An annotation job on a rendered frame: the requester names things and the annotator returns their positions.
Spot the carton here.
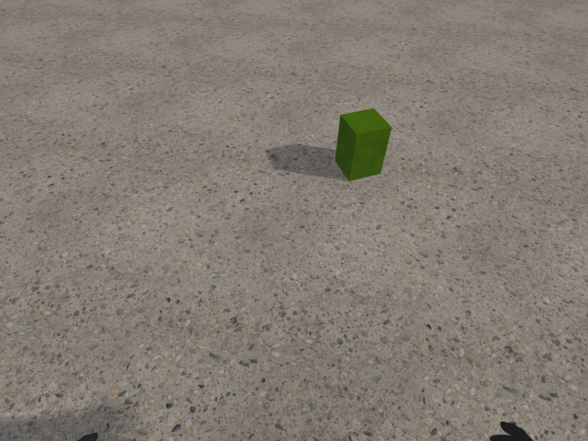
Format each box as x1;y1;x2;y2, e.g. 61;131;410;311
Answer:
335;108;391;181

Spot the robot right hand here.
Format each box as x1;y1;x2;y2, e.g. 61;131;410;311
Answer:
490;422;534;441

